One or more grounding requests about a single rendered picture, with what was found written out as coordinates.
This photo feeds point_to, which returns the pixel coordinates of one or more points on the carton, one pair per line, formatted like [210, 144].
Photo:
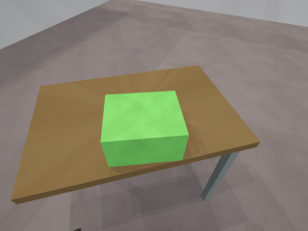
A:
[143, 128]

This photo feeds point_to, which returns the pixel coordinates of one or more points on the table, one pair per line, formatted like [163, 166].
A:
[63, 151]

